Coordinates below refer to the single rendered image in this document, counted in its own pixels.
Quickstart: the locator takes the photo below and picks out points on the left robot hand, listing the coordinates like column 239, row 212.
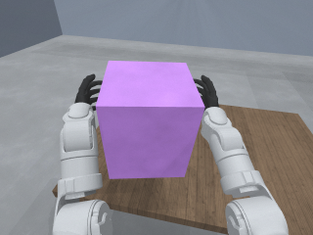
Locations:
column 84, row 92

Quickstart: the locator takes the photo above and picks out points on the right robot upper arm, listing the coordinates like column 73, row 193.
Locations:
column 255, row 216

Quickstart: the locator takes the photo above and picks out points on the left robot forearm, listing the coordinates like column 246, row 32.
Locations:
column 79, row 153

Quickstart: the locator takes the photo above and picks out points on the right robot forearm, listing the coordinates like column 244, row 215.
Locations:
column 238, row 176

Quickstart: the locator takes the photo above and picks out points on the carton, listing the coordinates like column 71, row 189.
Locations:
column 149, row 114

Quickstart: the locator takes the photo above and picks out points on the right robot hand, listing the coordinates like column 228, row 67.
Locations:
column 209, row 97

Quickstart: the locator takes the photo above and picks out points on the table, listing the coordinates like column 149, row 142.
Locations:
column 280, row 147

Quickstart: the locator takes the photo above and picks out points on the left robot upper arm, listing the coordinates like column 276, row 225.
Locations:
column 91, row 217

